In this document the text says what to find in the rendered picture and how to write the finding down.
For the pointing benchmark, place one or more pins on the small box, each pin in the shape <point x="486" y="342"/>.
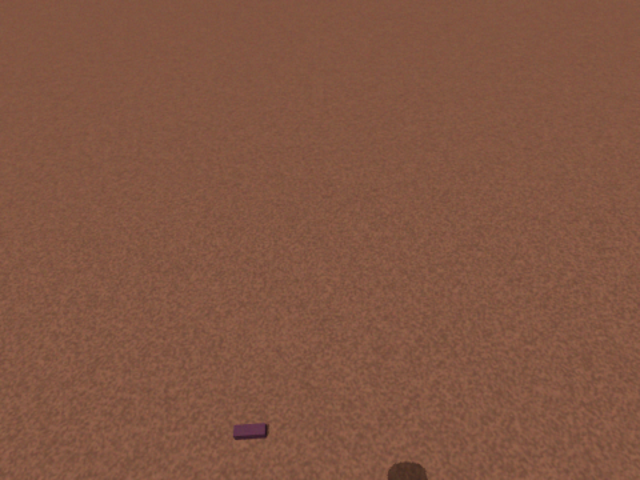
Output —
<point x="250" y="431"/>

